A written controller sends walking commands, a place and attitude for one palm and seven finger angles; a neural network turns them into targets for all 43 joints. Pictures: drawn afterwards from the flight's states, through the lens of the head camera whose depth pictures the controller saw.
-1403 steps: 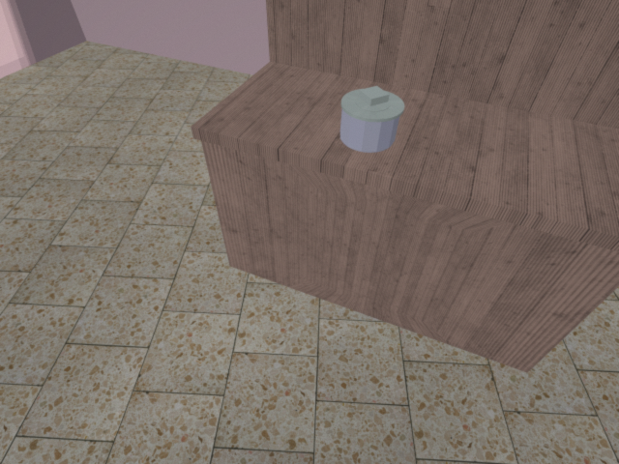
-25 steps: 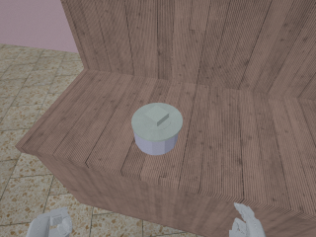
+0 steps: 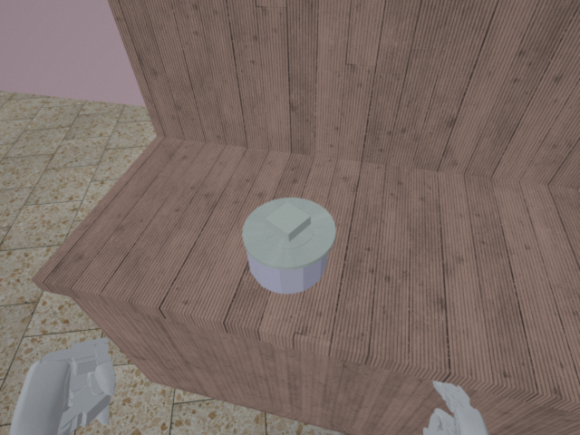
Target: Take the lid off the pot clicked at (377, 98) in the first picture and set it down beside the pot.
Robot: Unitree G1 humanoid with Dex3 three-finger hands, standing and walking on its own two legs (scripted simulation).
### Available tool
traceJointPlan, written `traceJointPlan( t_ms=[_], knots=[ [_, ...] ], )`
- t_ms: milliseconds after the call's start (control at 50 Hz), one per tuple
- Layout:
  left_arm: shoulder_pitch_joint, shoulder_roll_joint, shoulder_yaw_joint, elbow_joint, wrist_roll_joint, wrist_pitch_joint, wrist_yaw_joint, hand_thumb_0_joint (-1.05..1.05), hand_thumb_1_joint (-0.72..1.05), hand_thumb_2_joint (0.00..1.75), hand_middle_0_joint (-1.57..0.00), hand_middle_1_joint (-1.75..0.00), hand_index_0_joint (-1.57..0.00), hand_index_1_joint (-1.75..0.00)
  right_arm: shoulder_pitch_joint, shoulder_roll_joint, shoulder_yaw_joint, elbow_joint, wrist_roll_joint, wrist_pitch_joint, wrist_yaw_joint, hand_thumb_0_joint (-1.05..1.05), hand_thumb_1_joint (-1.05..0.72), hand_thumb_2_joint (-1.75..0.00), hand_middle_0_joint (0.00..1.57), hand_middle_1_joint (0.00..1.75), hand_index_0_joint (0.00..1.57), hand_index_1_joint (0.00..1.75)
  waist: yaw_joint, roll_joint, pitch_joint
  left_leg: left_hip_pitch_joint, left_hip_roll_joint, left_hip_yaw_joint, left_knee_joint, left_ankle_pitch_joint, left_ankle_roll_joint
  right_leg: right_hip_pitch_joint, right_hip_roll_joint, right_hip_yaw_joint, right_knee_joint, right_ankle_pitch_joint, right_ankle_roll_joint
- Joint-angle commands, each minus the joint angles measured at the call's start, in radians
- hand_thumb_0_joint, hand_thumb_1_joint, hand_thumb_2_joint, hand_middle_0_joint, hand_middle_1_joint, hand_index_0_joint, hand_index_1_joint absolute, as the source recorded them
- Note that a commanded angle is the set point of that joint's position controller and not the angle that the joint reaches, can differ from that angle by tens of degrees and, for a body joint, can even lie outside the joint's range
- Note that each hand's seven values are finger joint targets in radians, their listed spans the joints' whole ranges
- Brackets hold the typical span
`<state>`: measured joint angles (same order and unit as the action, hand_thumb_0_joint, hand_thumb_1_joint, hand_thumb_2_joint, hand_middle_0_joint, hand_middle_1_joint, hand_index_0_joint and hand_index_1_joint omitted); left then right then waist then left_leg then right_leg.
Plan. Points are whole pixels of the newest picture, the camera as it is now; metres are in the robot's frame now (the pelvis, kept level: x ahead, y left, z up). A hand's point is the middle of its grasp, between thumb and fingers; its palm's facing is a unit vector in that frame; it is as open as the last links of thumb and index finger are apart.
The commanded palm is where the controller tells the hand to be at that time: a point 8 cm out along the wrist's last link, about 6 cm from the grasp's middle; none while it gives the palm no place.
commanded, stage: raise the hand higher, near the body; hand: left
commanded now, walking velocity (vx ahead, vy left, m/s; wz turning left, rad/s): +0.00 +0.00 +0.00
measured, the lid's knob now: (288, 221) +0.45 +0.06 +0.03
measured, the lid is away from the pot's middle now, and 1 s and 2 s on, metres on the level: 0.01 0.01 0.01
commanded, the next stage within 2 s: reach forward and open the fingers in 0.18 s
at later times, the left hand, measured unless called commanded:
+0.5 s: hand (90, 357) +0.17 +0.25 +0.09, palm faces -0.04 -0.21 -0.98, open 2.9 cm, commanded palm +0.15 +0.26 +0.14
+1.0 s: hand (80, 330) +0.20 +0.28 +0.09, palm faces -0.25 -0.07 -0.97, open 6.9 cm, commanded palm +0.19 +0.27 +0.15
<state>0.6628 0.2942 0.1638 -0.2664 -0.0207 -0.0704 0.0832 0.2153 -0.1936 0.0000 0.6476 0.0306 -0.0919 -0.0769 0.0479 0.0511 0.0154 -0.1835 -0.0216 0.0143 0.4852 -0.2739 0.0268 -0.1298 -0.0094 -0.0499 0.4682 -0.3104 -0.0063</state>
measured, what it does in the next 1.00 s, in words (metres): stands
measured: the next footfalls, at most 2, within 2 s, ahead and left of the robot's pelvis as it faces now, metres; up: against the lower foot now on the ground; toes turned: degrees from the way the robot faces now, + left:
none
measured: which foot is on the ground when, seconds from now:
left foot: down 0.00-1.00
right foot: down 0.00-1.00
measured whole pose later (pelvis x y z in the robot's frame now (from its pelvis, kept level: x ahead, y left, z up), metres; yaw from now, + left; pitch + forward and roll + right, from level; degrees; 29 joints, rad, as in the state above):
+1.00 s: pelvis -0.04 +0.02 +0.00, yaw +0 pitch +0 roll -1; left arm 0.18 0.66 0.11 -0.18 0.73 -0.10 -0.25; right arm 0.14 -0.28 0.00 0.53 0.05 0.13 -0.01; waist 0.04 0.11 0.04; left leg -0.28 -0.03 0.01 0.46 -0.19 0.05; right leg -0.21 -0.02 -0.05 0.42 -0.22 0.01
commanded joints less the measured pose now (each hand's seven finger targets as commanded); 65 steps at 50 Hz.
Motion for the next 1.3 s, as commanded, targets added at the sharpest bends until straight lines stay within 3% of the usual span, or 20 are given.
traceJointPlan(
  t_ms=[0, 260, 280, 320, 340, 400, 460, 520, 620, 640, 700, 820, 840, 940, 1020, 1080, 1120, 1180, 1240, 1280],
  knots=[
    [-0.033, 0.14, 0.098, -0.225, -0.001, -0.067, 0.006, 0.0, 0.9, 0.9, -1.3, -1.5, -1.3, -1.5, -0.163, -0.107, -0.03, -0.205, -0.007, -0.08, 0.003, 0.0, -0.9, -0.9, 0.2, 0.3, 0.2, 0.3, 0.012, -0.029, -0.049, 0.081, 0.041, -0.028, -0.07, 0.238, 0.002, -0.076, -0.015, -0.017, -0.09, 0.191, 0.001],
    [-0.129, 0.203, 0.177, -0.393, -0.013, -0.106, 0.021, 0.0, 0.9, 0.9, -1.3, -1.5, -1.3, -1.5, -0.167, -0.112, -0.022, -0.217, -0.006, -0.09, 0.003, 0.0, -0.9, -0.9, 0.2, 0.3, 0.2, 0.3, 0.018, 0.005, -0.096, 0.124, 0.044, -0.026, -0.072, 0.255, 0.001, -0.043, -0.015, -0.003, -0.107, 0.211, 0.001],
    [-0.164, 0.432, 0.123, -0.448, 0.42, -0.037, 0.05, 0.0, 0.88, 0.89, -1.27, -1.49, -1.27, -1.49, -0.169, -0.202, -0.011, -0.239, -0.033, -0.029, 0.01, 0.0, -0.9, -0.9, 0.2, 0.3, 0.2, 0.3, 0.024, 0.082, -0.125, 0.018, 0.031, -0.009, -0.032, 0.314, 0.008, -0.121, 0.014, 0.049, -0.032, 0.249, -0.007],
    [-0.161, 0.346, 0.13, -0.447, 0.441, 0.043, 0.082, 0.0, 0.83, 0.88, -1.23, -1.46, -1.23, -1.46, -0.2, -0.15, -0.014, -0.268, -0.024, 0.032, 0.025, 0.0, -0.9, -0.9, 0.2, 0.3, 0.2, 0.3, 0.022, 0.088, -0.104, -0.021, 0.036, -0.006, -0.023, 0.353, -0.004, -0.114, 0.009, 0.008, -0.016, 0.268, -0.025],
    [-0.111, 0.312, 0.094, -0.367, 0.543, 0.061, 0.074, 0.0, 0.81, 0.89, -1.21, -1.43, -1.21, -1.43, -0.188, -0.142, -0.018, -0.256, -0.027, 0.056, 0.037, 0.0, -0.9, -0.9, 0.2, 0.3, 0.2, 0.3, 0.035, 0.05, -0.099, -0.028, 0.034, -0.004, -0.022, 0.339, -0.007, -0.127, 0.023, 0.02, 0.001, 0.23, -0.034],
    [-0.08, 0.404, 0.116, -0.268, 0.71, 0.101, 0.029, 0.0, 0.71, 0.93, -1.18, -1.31, -1.18, -1.31, -0.22, -0.169, -0.027, -0.275, -0.022, 0.146, 0.064, 0.0, -0.9, -0.9, 0.2, 0.3, 0.2, 0.3, 0.055, -0.039, -0.117, -0.082, 0.027, 0.01, -0.013, 0.247, -0.001, -0.129, 0.025, 0.05, 0.004, 0.205, -0.035],
    [-0.185, 0.515, 0.138, -0.315, 0.8, 0.116, -0.01, 0.0, 0.61, 1.0, -1.17, -1.15, -1.17, -1.15, -0.238, -0.178, -0.019, -0.312, -0.011, 0.173, 0.068, 0.0, -0.9, -0.9, 0.2, 0.3, 0.2, 0.3, 0.052, 0.002, -0.227, -0.047, 0.024, -0.002, -0.006, 0.23, 0.01, -0.084, 0.009, 0.069, -0.003, 0.201, -0.023],
    [-0.23, 0.599, 0.172, -0.298, 0.804, 0.116, -0.072, 0.0, 0.51, 1.06, -1.14, -1.04, -1.14, -1.04, -0.249, -0.183, -0.015, -0.314, 0.007, 0.168, 0.058, 0.0, -0.9, -0.9, 0.2, 0.3, 0.2, 0.3, 0.039, 0.034, -0.262, -0.003, 0.025, -0.018, 0.003, 0.243, 0.02, -0.062, 0.0, 0.082, -0.027, 0.256, -0.01],
    [-0.309, 0.613, 0.148, -0.142, 0.746, 0.072, -0.234, 0.0, 0.35, 1.14, -1.08, -0.86, -1.08, -0.86, -0.224, -0.186, -0.018, -0.284, 0.019, 0.168, 0.05, 0.0, -0.9, -0.9, 0.2, 0.3, 0.2, 0.3, -0.003, -0.039, -0.103, -0.03, 0.013, -0.017, -0.015, 0.213, 0.028, -0.12, -0.004, 0.055, -0.081, 0.259, 0.01],
    [-0.373, 0.535, 0.057, -0.14, 0.73, 0.059, -0.265, 0.0, 0.32, 1.15, -1.07, -0.83, -1.07, -0.83, -0.217, -0.173, -0.02, -0.291, 0.019, 0.166, 0.049, 0.0, -0.9, -0.9, 0.2, 0.3, 0.2, 0.3, -0.024, -0.056, -0.087, -0.046, 0.004, -0.012, -0.02, 0.187, 0.034, -0.122, -0.009, 0.034, -0.084, 0.232, 0.017],
    [-0.515, 0.636, 0.11, -0.198, 0.724, 0.001, -0.307, 0.0, 0.23, 1.18, -1.03, -0.72, -1.03, -0.72, -0.198, -0.184, -0.019, -0.288, 0.008, 0.162, 0.034, 0.0, -0.9, -0.9, 0.2, 0.3, 0.2, 0.3, -0.013, -0.017, -0.154, 0.01, 0.003, -0.027, -0.04, 0.193, 0.037, -0.118, -0.014, 0.032, -0.112, 0.2, 0.023],
    [-0.493, 0.73, 0.26, -0.053, 0.755, -0.06, -0.29, 0.0, 0.07, 1.2, -0.95, -0.51, -0.95, -0.51, -0.181, -0.184, -0.026, -0.253, 0.004, 0.161, 0.039, 0.0, -0.9, -0.9, 0.2, 0.3, 0.2, 0.3, 0.017, 0.023, -0.141, 0.037, 0.009, -0.04, -0.053, 0.235, 0.023, -0.093, -0.001, 0.02, -0.12, 0.204, -0.006],
    [-0.511, 0.619, 0.16, -0.033, 0.744, -0.056, -0.293, 0.0, 0.04, 1.2, -0.94, -0.47, -0.94, -0.47, -0.18, -0.168, -0.025, -0.26, 0.007, 0.169, 0.051, 0.0, -0.9, -0.9, 0.2, 0.3, 0.2, 0.3, 0.002, 0.008, -0.128, 0.012, 0.004, -0.038, -0.063, 0.222, 0.021, -0.086, -0.001, -0.002, -0.115, 0.184, -0.003],
    [-0.643, 0.509, -0.002, -0.162, 0.726, -0.05, -0.301, 0.0, -0.1, 1.24, -0.87, -0.29, -0.87, -0.29, -0.213, -0.171, -0.038, -0.295, 0.013, 0.163, 0.079, 0.0, -0.9, -0.9, 0.2, 0.3, 0.2, 0.3, -0.008, 0.062, -0.21, 0.073, 0.009, -0.044, -0.089, 0.205, 0.022, -0.086, 0.001, 0.0, -0.116, 0.147, -0.003],
    [-0.718, 0.756, 0.195, -0.14, 0.807, -0.047, -0.272, 0.0, -0.21, 1.28, -0.82, -0.15, -0.82, -0.15, -0.204, -0.195, -0.035, -0.263, -0.002, 0.159, 0.071, 0.0, -0.9, -0.9, 0.2, 0.3, 0.2, 0.3, 0.017, 0.046, -0.26, 0.071, 0.026, -0.079, -0.108, 0.193, 0.023, -0.049, 0.009, 0.015, -0.103, 0.147, -0.012],
    [-0.792, 0.668, 0.129, 0.041, 0.81, -0.027, -0.265, 0.0, -0.27, 1.3, -0.79, -0.08, -0.79, -0.08, -0.187, -0.184, -0.029, -0.237, 0.016, 0.184, 0.07, 0.0, -0.9, -0.9, 0.2, 0.3, 0.2, 0.3, -0.002, 0.014, -0.122, 0.014, 0.025, -0.071, -0.137, 0.141, 0.013, -0.097, 0.006, -0.011, -0.123, 0.078, -0.017],
    [-0.836, 0.666, 0.127, 0.015, 0.8, -0.016, -0.268, 0.0, -0.28, 1.3, -0.8, -0.08, -0.8, -0.08, -0.199, -0.192, -0.029, -0.249, 0.021, 0.187, 0.08, 0.0, -0.9, -0.9, 0.2, 0.3, 0.2, 0.3, 0.006, 0.059, -0.142, 0.045, 0.025, -0.081, -0.14, 0.148, 0.01, -0.105, 0.014, -0.005, -0.104, 0.106, -0.023],
    [-0.789, 0.461, -0.081, -0.113, 0.737, -0.015, -0.294, 0.0, -0.28, 1.31, -0.8, -0.08, -0.8, -0.08, -0.213, -0.17, -0.041, -0.286, 0.018, 0.169, 0.098, 0.0, -0.9, -0.9, 0.2, 0.3, 0.2, 0.3, -0.007, 0.085, -0.237, 0.126, 0.033, -0.101, -0.14, 0.21, 0.005, -0.095, 0.006, -0.01, -0.097, 0.147, -0.012],
    [-0.775, 0.506, -0.062, -0.076, 0.78, 0.014, -0.319, 0.0, -0.29, 1.32, -0.8, -0.08, -0.8, -0.08, -0.204, -0.179, -0.036, -0.281, 0.01, 0.178, 0.108, 0.0, -0.9, -0.9, 0.2, 0.3, 0.2, 0.3, -0.009, 0.022, -0.244, 0.097, 0.034, -0.106, -0.139, 0.213, 0.008, -0.084, 0.018, -0.012, -0.093, 0.15, -0.014],
    [-0.905, 0.657, 0.044, 0.02, 0.831, 0.023, -0.31, 0.0, -0.29, 1.34, -0.8, -0.08, -0.8, -0.08, -0.191, -0.202, -0.031, -0.248, 0.014, 0.195, 0.092, 0.0, -0.9, -0.9, 0.2, 0.3, 0.2, 0.3, -0.014, -0.014, -0.168, 0.035, 0.035, -0.096, -0.157, 0.124, 0.01, -0.091, 0.016, -0.008, -0.109, 0.1, -0.017]
  ],
)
